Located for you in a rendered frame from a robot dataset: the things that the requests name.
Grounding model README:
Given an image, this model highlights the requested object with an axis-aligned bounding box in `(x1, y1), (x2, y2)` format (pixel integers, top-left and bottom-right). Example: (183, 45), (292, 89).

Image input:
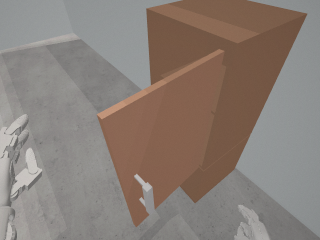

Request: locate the right robot hand
(234, 204), (271, 240)

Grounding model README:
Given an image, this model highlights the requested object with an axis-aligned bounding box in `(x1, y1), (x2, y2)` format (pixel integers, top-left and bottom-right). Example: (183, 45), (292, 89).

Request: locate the handle
(134, 174), (155, 215)

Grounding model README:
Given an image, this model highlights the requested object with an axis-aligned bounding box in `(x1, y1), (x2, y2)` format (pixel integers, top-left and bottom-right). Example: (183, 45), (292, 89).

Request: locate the left robot forearm
(0, 206), (17, 240)

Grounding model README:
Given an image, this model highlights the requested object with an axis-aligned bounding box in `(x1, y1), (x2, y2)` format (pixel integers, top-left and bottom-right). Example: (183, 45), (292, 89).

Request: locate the cupboard door
(97, 49), (225, 227)

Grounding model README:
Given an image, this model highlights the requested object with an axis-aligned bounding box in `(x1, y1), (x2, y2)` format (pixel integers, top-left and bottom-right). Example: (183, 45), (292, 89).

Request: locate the left robot hand
(0, 114), (42, 207)

